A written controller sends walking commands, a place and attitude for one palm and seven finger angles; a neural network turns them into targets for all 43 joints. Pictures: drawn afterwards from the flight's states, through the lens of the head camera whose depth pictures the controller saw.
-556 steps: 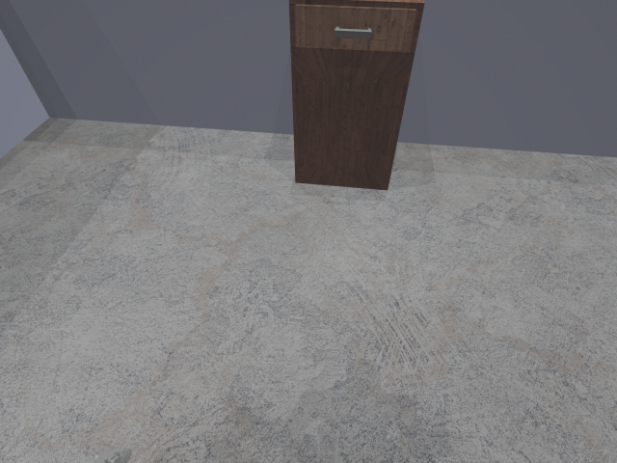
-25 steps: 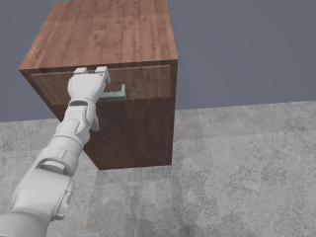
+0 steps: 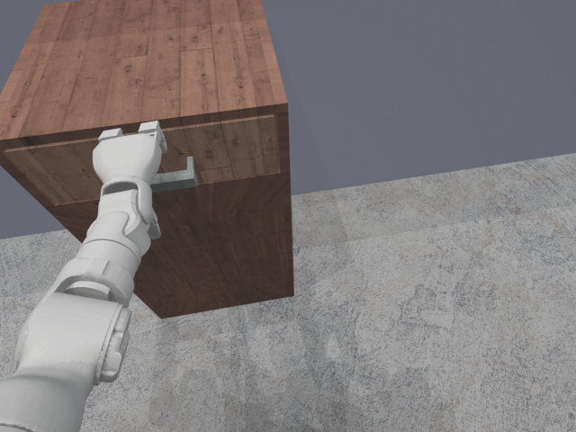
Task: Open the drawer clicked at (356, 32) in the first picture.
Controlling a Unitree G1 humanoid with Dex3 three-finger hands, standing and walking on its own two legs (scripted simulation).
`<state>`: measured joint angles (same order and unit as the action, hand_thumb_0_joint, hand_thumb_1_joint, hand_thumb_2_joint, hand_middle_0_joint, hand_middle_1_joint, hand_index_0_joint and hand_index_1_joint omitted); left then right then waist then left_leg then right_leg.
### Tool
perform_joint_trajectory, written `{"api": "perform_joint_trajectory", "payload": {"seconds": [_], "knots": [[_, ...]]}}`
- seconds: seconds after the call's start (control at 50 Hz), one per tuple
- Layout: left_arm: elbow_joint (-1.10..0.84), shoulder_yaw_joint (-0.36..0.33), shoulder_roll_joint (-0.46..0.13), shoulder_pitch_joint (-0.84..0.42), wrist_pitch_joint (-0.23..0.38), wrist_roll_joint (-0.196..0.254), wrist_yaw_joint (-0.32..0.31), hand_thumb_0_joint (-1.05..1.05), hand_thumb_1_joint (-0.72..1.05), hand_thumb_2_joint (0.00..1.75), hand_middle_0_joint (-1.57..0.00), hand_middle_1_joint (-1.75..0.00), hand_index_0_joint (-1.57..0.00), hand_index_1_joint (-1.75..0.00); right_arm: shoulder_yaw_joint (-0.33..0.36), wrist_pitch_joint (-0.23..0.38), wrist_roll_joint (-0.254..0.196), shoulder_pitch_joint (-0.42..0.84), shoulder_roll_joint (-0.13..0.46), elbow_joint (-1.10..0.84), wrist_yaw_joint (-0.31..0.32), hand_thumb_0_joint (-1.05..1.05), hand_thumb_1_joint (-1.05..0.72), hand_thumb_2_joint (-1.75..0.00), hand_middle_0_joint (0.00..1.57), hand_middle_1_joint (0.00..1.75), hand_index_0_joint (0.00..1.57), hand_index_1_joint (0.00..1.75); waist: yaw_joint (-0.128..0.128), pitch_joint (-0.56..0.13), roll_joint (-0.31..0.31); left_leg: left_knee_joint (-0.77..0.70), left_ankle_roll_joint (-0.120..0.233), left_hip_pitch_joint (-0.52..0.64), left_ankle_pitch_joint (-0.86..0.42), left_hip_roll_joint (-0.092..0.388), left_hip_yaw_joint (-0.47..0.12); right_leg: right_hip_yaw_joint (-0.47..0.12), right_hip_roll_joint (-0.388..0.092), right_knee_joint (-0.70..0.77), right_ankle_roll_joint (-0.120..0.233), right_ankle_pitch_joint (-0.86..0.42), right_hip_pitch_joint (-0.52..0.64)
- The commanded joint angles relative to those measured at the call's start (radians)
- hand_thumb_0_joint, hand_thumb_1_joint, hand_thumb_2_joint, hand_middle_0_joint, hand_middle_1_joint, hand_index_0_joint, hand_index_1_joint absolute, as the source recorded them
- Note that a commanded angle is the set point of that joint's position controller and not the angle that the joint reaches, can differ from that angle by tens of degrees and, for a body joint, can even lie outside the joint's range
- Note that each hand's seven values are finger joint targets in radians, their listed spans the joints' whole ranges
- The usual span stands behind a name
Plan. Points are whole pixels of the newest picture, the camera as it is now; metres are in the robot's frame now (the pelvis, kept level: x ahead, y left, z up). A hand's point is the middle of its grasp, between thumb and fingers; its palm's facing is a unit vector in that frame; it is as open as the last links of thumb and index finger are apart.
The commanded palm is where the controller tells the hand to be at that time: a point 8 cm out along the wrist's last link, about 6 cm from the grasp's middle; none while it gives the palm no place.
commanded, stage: move the hooked fingers above the handle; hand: left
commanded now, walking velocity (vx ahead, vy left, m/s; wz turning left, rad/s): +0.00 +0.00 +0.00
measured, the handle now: (156, 174) +0.54 +0.20 +0.00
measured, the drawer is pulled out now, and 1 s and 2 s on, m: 0.00 0.00 0.00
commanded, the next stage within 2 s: none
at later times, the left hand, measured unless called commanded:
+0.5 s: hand (158, 165) +0.50 +0.17 +0.07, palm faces +0.02 +0.00 -1.00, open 13.6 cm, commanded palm +0.48 +0.19 +0.11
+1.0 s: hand (142, 176) +0.50 +0.19 +0.06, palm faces +0.05 -0.02 -1.00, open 13.8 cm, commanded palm +0.48 +0.19 +0.11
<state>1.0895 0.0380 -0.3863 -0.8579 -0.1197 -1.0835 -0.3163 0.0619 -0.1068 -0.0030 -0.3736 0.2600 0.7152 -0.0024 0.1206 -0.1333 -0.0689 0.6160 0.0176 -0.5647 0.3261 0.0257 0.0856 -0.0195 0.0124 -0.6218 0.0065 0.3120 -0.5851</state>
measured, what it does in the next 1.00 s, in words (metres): stands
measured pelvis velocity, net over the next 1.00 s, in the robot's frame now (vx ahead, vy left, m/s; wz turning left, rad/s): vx -0.01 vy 0.01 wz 0.04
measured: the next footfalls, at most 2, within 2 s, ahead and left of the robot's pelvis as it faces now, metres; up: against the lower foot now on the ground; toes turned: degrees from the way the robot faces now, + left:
none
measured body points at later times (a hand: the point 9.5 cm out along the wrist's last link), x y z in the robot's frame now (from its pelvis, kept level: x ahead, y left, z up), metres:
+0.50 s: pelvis -0.01 +0.01 +0.00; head +0.08 -0.01 +0.44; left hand +0.50 +0.16 +0.12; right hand +0.02 -0.26 -0.14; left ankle -0.03 +0.11 -0.72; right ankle -0.02 -0.12 -0.72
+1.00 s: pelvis -0.01 +0.01 -0.01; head +0.09 +0.00 +0.43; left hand +0.49 +0.19 +0.11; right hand +0.00 -0.27 -0.14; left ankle -0.03 +0.11 -0.72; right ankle -0.02 -0.12 -0.72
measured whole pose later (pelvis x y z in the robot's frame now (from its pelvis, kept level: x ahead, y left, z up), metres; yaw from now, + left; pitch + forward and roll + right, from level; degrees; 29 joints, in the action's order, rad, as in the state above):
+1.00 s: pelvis -0.01 +0.01 -0.01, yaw +2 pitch +18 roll -1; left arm 1.07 0.10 -0.42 -0.93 0.01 -1.09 -0.34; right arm 0.07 -0.06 0.01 -0.38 0.27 0.74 0.01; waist 0.13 -0.13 -0.05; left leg 0.70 0.02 -0.66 0.35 0.01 0.04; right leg 0.02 0.00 -0.67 0.00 0.33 -0.65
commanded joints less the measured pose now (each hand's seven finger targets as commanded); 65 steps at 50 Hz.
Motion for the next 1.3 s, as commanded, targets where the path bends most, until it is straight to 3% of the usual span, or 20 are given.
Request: {"api": "perform_joint_trajectory", "payload": {"seconds": [0.0,0.06,0.1,0.14,0.18,0.2,0.26,0.36,0.46,0.54,0.6,0.64,0.72,0.84,0.88,0.94,1.02,1.08,1.18,1.28], "knots": [[-0.307,0.041,-0.187,-0.496,0.029,0.024,0.010,0.00,-0.50,0.30,-0.30,-1.20,-0.30,-1.20,0.067,0.032,0.000,-0.054,0.144,-0.089,0.022,0.00,-0.90,-0.90,0.20,0.30,0.20,0.30,-0.002,-0.445,0.080,-0.025,0.036,0.267,-0.470,-0.036,-0.025,0.030,0.028,0.056,0.011,-0.479,0.289],[-0.332,0.156,-0.067,-0.549,0.079,0.038,0.047,0.00,-0.50,0.30,-0.30,-1.20,-0.30,-1.20,0.065,0.040,-0.003,-0.052,0.133,-0.074,0.029,0.00,-0.90,-0.90,0.20,0.30,0.20,0.30,0.044,-0.338,0.070,-0.028,0.037,0.312,-0.418,-0.033,-0.045,0.037,0.030,0.086,0.013,-0.372,0.183],[-0.289,0.132,-0.107,-0.570,0.096,0.029,0.046,0.00,-0.50,0.30,-0.30,-1.20,-0.30,-1.20,0.060,0.044,-0.006,-0.061,0.140,-0.051,0.033,0.00,-0.90,-0.90,0.20,0.30,0.20,0.30,0.048,-0.260,0.063,-0.038,0.032,0.293,-0.339,-0.032,-0.063,0.041,0.032,0.090,0.018,-0.282,0.115],[-0.268,0.168,-0.061,-0.609,0.102,0.028,0.031,0.00,-0.50,0.30,-0.30,-1.20,-0.30,-1.20,0.052,0.050,-0.005,-0.056,0.133,-0.045,0.032,0.00,-0.90,-0.90,0.20,0.30,0.20,0.30,0.059,-0.230,0.033,-0.039,0.027,0.292,-0.303,-0.035,-0.076,0.046,0.031,0.088,0.025,-0.222,0.063],[-0.250,0.143,-0.076,-0.636,0.108,0.023,0.008,0.00,-0.50,0.30,-0.30,-1.20,-0.30,-1.20,0.049,0.058,-0.001,-0.061,0.129,-0.041,0.027,0.00,-0.90,-0.90,0.20,0.30,0.20,0.30,0.046,-0.275,0.008,-0.032,0.023,0.296,-0.308,-0.038,-0.077,0.045,0.031,0.072,0.029,-0.214,0.061],[-0.206,0.092,-0.133,-0.629,0.095,0.017,-0.010,0.00,-0.50,0.30,-0.30,-1.20,-0.30,-1.20,0.043,0.055,0.000,-0.060,0.135,-0.037,0.027,0.00,-0.90,-0.90,0.20,0.30,0.20,0.30,0.044,-0.264,0.027,-0.029,0.021,0.266,-0.299,-0.039,-0.077,0.047,0.033,0.062,0.031,-0.217,0.061],[-0.150,0.016,-0.212,-0.638,0.061,0.003,-0.057,0.00,-0.50,0.30,-0.30,-1.20,-0.30,-1.20,0.030,0.054,0.010,-0.054,0.138,-0.049,0.025,0.00,-0.90,-0.90,0.20,0.30,0.20,0.30,0.015,-0.342,0.047,-0.021,0.018,0.210,-0.325,-0.047,-0.068,0.047,0.032,0.030,0.032,-0.254,0.121],[-0.024,-0.027,-0.287,-0.593,-0.051,-0.027,-0.083,0.00,-0.50,0.30,-0.30,-1.20,-0.30,-1.20,0.018,0.041,0.011,-0.036,0.141,-0.073,0.029,0.00,-0.90,-0.90,0.20,0.30,0.20,0.30,-0.002,-0.390,0.086,-0.003,0.018,0.118,-0.341,-0.051,-0.036,0.039,0.027,0.009,0.021,-0.338,0.205],[-0.012,-0.020,-0.297,-0.571,-0.069,-0.005,-0.013,0.00,-0.50,0.30,-0.30,-1.20,-0.30,-1.20,0.028,0.028,0.000,-0.061,0.153,-0.080,0.041,0.00,-0.90,-0.90,0.20,0.30,0.20,0.30,0.012,-0.442,0.140,0.003,0.027,0.128,-0.384,-0.045,-0.023,0.029,0.023,0.019,0.008,-0.427,0.267],[0.020,0.019,-0.263,-0.516,-0.064,0.002,0.025,0.00,-0.50,0.30,-0.30,-1.20,-0.30,-1.20,0.021,0.022,-0.008,-0.067,0.156,-0.079,0.048,0.00,-0.90,-0.90,0.20,0.30,0.20,0.30,0.019,-0.302,0.156,-0.022,0.029,0.082,-0.302,-0.041,-0.018,0.032,0.021,0.048,0.005,-0.360,0.216],[0.019,-0.012,-0.310,-0.464,-0.031,-0.002,0.044,0.00,-0.50,0.30,-0.30,-1.20,-0.30,-1.20,0.018,0.022,-0.011,-0.069,0.157,-0.090,0.053,0.00,-0.90,-0.90,0.20,0.30,0.20,0.30,-0.002,-0.277,0.141,-0.026,0.029,0.061,-0.266,-0.042,-0.016,0.028,0.020,0.050,0.009,-0.319,0.215],[-0.012,0.020,-0.271,-0.470,-0.008,-0.007,0.047,0.00,-0.50,0.30,-0.30,-1.20,-0.30,-1.20,0.021,0.029,-0.011,-0.076,0.151,-0.097,0.054,0.00,-0.90,-0.90,0.20,0.30,0.20,0.30,0.003,-0.272,0.103,-0.025,0.028,0.074,-0.260,-0.040,-0.014,0.029,0.022,0.050,0.013,-0.297,0.187],[-0.103,-0.003,-0.286,-0.491,0.056,0.005,0.040,0.00,-0.50,0.30,-0.30,-1.20,-0.30,-1.20,0.032,0.047,-0.007,-0.092,0.153,-0.106,0.051,0.00,-0.90,-0.90,0.20,0.30,0.20,0.30,0.004,-0.335,0.095,-0.008,0.033,0.106,-0.262,-0.037,-0.024,0.022,0.025,0.044,0.013,-0.284,0.185],[-0.349,0.004,-0.277,-0.692,0.180,-0.005,-0.033,0.00,-0.50,0.30,-0.30,-1.20,-0.30,-1.20,0.059,0.071,0.015,-0.124,0.146,-0.070,0.044,0.00,-0.90,-0.90,0.20,0.30,0.20,0.30,0.036,-0.502,-0.049,0.043,0.030,0.263,-0.382,-0.034,-0.065,0.023,0.034,0.009,0.021,-0.311,0.119],[-0.337,-0.011,-0.281,-0.696,0.177,-0.005,-0.067,0.00,-0.50,0.30,-0.30,-1.20,-0.30,-1.20,0.063,0.075,0.021,-0.135,0.147,-0.049,0.038,0.00,-0.90,-0.90,0.20,0.30,0.20,0.30,0.044,-0.507,-0.028,0.055,0.029,0.272,-0.415,-0.032,-0.077,0.035,0.039,0.002,0.020,-0.313,0.098],[-0.216,0.000,-0.249,-0.648,0.104,0.001,-0.100,0.00,-0.50,0.30,-0.30,-1.20,-0.30,-1.20,0.055,0.066,0.019,-0.126,0.148,-0.024,0.021,0.00,-0.90,-0.90,0.20,0.30,0.20,0.30,0.043,-0.432,-0.033,0.052,0.020,0.239,-0.412,-0.036,-0.072,0.051,0.043,0.003,0.023,-0.307,0.069],[-0.090,0.083,-0.148,-0.632,-0.022,0.012,-0.069,0.00,-0.50,0.30,-0.30,-1.20,-0.30,-1.20,0.051,0.050,0.009,-0.115,0.152,-0.012,-0.003,0.00,-0.90,-0.90,0.20,0.30,0.20,0.30,0.044,-0.394,-0.035,0.031,0.010,0.249,-0.444,-0.028,-0.072,0.063,0.044,0.014,0.025,-0.312,0.052],[-0.075,0.065,-0.172,-0.607,-0.048,0.018,-0.021,0.00,-0.50,0.30,-0.30,-1.20,-0.30,-1.20,0.048,0.028,0.005,-0.107,0.156,-0.029,0.002,0.00,-0.90,-0.90,0.20,0.30,0.20,0.30,0.035,-0.416,0.026,0.028,0.018,0.234,-0.477,-0.030,-0.063,0.052,0.040,0.016,0.021,-0.382,0.125],[-0.067,0.095,-0.125,-0.511,-0.014,0.036,0.057,0.00,-0.50,0.30,-0.30,-1.20,-0.30,-1.20,0.039,0.016,-0.002,-0.078,0.155,-0.065,0.020,0.00,-0.90,-0.90,0.20,0.30,0.20,0.30,0.035,-0.328,0.130,0.003,0.030,0.186,-0.408,-0.032,-0.055,0.051,0.033,0.034,0.015,-0.381,0.163],[-0.220,0.002,-0.243,-0.549,0.107,0.018,0.039,0.00,-0.50,0.30,-0.30,-1.20,-0.30,-1.20,0.037,0.031,0.008,-0.075,0.143,-0.095,0.037,0.00,-0.90,-0.90,0.20,0.30,0.20,0.30,0.000,-0.375,0.073,0.007,0.032,0.189,-0.399,-0.038,-0.053,0.031,0.028,0.020,0.020,-0.377,0.193]]}}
